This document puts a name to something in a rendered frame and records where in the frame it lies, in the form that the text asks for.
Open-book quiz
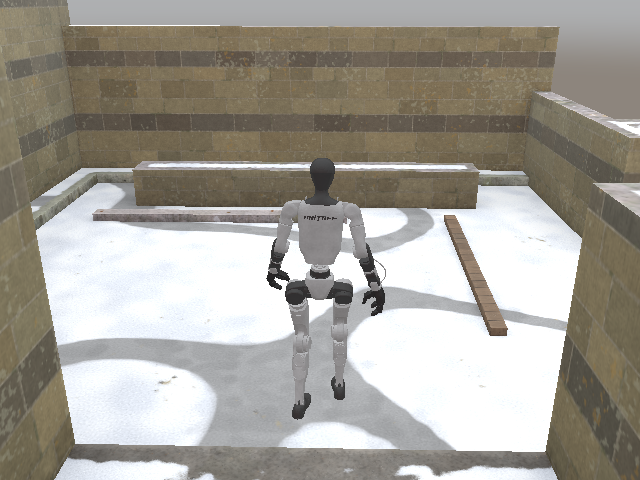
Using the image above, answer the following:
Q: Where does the robot left forearm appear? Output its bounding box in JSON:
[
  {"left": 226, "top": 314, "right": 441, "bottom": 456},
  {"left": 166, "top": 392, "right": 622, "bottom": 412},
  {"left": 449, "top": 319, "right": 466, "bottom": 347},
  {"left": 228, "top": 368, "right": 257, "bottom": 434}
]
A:
[{"left": 268, "top": 238, "right": 285, "bottom": 274}]

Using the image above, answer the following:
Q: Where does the robot right upper arm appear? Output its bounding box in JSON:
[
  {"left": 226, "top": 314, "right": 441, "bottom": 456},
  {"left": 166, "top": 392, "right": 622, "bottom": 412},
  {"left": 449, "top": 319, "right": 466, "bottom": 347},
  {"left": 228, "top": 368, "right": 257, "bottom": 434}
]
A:
[{"left": 342, "top": 202, "right": 368, "bottom": 259}]

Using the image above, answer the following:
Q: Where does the robot right thigh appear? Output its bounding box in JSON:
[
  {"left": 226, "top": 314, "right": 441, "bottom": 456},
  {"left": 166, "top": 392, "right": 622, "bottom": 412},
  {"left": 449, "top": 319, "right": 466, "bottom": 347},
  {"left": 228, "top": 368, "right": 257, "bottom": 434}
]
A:
[{"left": 331, "top": 278, "right": 353, "bottom": 342}]

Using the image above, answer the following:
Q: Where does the robot right forearm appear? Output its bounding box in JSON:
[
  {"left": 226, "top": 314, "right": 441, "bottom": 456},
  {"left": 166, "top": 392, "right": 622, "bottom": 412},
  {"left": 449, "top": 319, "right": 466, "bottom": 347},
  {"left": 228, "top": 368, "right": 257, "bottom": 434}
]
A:
[{"left": 359, "top": 243, "right": 382, "bottom": 291}]

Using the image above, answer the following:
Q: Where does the right robot shin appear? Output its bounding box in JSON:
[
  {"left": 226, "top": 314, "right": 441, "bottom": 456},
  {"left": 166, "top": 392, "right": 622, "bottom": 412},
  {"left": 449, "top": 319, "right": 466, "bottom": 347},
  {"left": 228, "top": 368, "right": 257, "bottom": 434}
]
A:
[{"left": 333, "top": 324, "right": 348, "bottom": 387}]

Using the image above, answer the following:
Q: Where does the left robot hand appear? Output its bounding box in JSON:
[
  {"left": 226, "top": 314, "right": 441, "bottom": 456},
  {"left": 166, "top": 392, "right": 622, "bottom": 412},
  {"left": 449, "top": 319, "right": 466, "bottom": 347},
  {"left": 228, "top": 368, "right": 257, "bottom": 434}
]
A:
[{"left": 266, "top": 270, "right": 290, "bottom": 290}]

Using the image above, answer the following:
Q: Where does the robot left upper arm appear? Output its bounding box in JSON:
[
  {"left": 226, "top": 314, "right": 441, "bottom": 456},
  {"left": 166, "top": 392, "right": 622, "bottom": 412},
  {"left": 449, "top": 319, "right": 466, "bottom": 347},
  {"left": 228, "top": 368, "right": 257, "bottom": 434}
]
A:
[{"left": 274, "top": 200, "right": 301, "bottom": 254}]

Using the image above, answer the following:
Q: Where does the right robot hand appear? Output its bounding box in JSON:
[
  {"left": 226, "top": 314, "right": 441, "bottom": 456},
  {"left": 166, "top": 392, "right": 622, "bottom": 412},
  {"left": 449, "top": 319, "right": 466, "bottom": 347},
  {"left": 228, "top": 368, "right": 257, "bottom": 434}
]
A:
[{"left": 362, "top": 287, "right": 385, "bottom": 316}]

